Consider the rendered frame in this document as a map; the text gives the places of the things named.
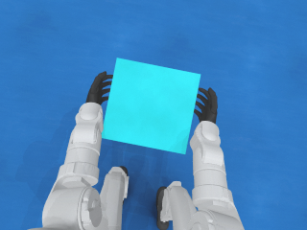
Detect right robot hand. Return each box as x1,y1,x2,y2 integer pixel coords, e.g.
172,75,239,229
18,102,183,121
194,87,218,124

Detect right robot upper arm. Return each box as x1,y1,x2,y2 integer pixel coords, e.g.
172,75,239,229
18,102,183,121
187,209,245,230

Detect left robot upper arm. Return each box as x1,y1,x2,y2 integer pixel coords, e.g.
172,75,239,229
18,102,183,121
28,186,103,230

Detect right robot foot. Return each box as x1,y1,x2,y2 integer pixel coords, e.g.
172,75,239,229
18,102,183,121
155,186,170,230

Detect robot right forearm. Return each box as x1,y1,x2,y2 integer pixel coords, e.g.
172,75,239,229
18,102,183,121
189,121,243,225

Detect robot left forearm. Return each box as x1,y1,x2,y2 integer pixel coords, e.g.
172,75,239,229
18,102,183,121
42,102,104,225

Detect carton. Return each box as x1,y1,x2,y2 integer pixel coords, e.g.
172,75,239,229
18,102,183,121
102,58,201,154

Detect right robot thigh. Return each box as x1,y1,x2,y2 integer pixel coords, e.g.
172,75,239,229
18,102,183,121
163,186,197,230

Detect left robot hand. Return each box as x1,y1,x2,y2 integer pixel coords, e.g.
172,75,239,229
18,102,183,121
85,71,113,105

